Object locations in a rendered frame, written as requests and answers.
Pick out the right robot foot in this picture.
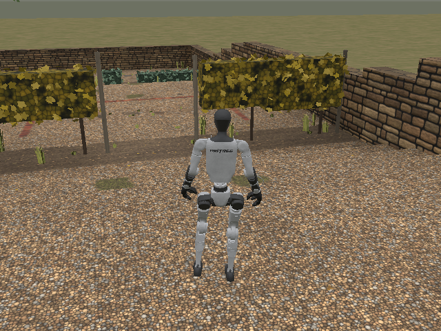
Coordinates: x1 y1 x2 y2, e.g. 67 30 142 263
225 264 234 282

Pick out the robot left thigh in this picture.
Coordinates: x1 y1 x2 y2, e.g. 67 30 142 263
197 192 212 234

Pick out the robot left forearm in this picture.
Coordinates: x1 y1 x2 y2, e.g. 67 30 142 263
183 165 195 189

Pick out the robot right hand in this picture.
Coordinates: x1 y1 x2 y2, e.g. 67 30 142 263
247 191 262 206

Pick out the left robot upper arm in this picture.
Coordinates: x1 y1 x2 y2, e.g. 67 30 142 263
188 139 207 176

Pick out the robot left hand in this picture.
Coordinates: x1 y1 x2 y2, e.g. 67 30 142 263
181 187 197 200

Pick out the robot right forearm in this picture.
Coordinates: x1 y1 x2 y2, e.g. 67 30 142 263
247 167 260 194

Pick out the right robot upper arm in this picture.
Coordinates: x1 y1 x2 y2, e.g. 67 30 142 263
236 139 254 178

